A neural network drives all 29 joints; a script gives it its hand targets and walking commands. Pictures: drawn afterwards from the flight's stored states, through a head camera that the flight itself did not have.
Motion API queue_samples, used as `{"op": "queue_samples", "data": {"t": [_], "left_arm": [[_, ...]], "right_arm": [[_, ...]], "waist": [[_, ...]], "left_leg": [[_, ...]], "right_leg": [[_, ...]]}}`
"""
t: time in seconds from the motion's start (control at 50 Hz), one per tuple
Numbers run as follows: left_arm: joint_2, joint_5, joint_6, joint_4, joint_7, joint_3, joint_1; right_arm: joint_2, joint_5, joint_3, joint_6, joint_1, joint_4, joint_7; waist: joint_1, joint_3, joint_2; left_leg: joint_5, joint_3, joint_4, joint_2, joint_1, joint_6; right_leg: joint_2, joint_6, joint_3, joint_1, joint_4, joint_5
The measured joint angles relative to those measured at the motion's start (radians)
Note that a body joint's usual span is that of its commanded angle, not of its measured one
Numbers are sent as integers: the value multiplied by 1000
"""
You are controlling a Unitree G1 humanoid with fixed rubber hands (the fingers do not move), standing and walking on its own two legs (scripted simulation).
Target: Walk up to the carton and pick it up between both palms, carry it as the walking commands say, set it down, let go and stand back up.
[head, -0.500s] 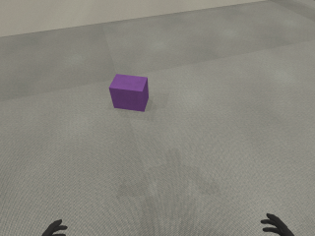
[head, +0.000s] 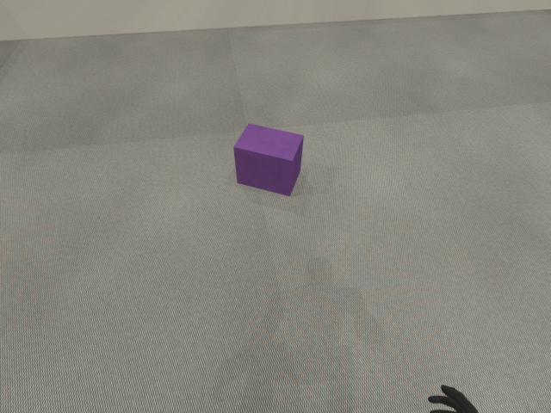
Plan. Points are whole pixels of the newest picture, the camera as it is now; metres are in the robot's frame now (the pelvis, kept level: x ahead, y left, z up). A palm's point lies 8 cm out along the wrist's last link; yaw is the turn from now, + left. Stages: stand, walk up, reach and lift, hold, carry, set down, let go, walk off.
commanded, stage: walk up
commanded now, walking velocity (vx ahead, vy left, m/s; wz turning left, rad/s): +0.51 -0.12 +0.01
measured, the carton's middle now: (269, 160) +1.29 +0.08 -0.65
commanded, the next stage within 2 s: none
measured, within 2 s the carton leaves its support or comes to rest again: neither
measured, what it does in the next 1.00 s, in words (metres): walks ahead: right foot, then left foot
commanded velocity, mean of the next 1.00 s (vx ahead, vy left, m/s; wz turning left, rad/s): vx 0.50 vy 0.02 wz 0.02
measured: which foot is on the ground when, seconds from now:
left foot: down 0.00-0.44, up 0.46-0.94, down 0.96-1.00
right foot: up 0.00-0.42, down 0.44-0.96, up 0.98-1.00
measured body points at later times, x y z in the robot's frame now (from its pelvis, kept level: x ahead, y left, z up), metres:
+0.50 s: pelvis +0.24 -0.05 -0.02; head +0.28 -0.06 +0.43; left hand +0.42 +0.19 -0.14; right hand +0.16 -0.29 -0.17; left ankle +0.05 +0.11 -0.68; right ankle +0.34 -0.15 -0.74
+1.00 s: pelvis +0.49 +0.03 -0.01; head +0.51 +0.05 +0.44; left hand +0.43 +0.28 -0.16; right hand +0.65 -0.21 -0.13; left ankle +0.56 +0.14 -0.74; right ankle +0.35 -0.14 -0.70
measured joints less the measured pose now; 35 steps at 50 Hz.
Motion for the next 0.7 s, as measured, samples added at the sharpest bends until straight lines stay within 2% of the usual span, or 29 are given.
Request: {"op": "queue_samples", "data": {"t": [0.02,0.06,0.1,0.14,0.2,0.26,0.34,0.4,0.44,0.46,0.5,0.54,0.6,0.7], "left_arm": [[1,2,4,3,-3,-2,-1],[2,10,16,0,-5,1,-25],[-1,9,12,-19,-15,2,-62],[-7,3,8,-41,-27,4,-104],[-18,-4,17,-58,-39,4,-164],[-33,-11,29,-71,-47,-3,-230],[-59,-17,30,-95,-54,-14,-319],[-77,-11,16,-108,-48,-17,-371],[-81,-3,-10,-108,-36,-12,-389],[-85,4,-24,-102,-26,-3,-391],[-85,3,-37,-87,-14,2,-353],[-81,0,-37,-59,-4,3,-287],[-82,-10,-41,-10,12,4,-182],[-89,-11,-50,33,18,2,-18]], "right_arm": [[7,-7,-4,-15,6,-1,-12],[27,-13,-5,-30,49,10,-28],[39,-12,-6,-34,111,32,-33],[48,-12,-9,-44,166,52,-37],[59,-16,-12,-61,229,77,-44],[73,-21,-12,-66,271,97,-49],[84,-26,-13,-64,298,125,-54],[79,-27,-17,-59,312,153,-60],[74,-25,-17,-53,324,180,-64],[72,-20,-14,-49,314,187,-66],[66,-7,-16,-47,267,181,-65],[60,-8,-23,-50,208,166,-62],[48,-20,-35,-32,134,136,-48],[37,-28,-42,10,53,90,-17]], "waist": [[-8,7,-5],[-23,18,-23],[-40,22,-29],[-54,26,-32],[-77,32,-28],[-103,40,-23],[-137,50,-11],[-151,47,11],[-141,43,23],[-131,52,34],[-121,67,51],[-107,70,57],[-71,68,63],[-17,56,52]], "left_leg": [[49,1,10,-5,-3,4],[31,6,45,-16,11,20],[22,2,-12,-21,72,27],[42,0,-95,-19,140,22],[49,1,-182,-8,223,17],[40,3,-246,6,294,5],[7,7,-297,18,369,-20],[-54,7,-280,35,402,-47],[-146,0,-133,49,369,-41],[-180,-15,36,61,307,-16],[-177,-83,409,41,143,23],[-111,-95,631,25,2,32],[2,-70,708,29,-155,10],[138,-39,574,38,-288,-9]], "right_leg": [[-2,-18,18,-58,152,-77],[4,-32,52,-174,427,-96],[7,-27,51,-261,557,-8],[2,-12,43,-333,589,96],[-3,10,25,-414,553,188],[2,15,5,-443,411,246],[19,0,-17,-424,193,268],[40,-20,-39,-384,94,228],[49,-34,-62,-327,41,237],[54,-47,-68,-338,86,260],[59,-59,-75,-334,156,195],[65,-61,-76,-278,127,156],[65,-50,-69,-179,40,158],[42,-31,-47,-47,-57,136]]}}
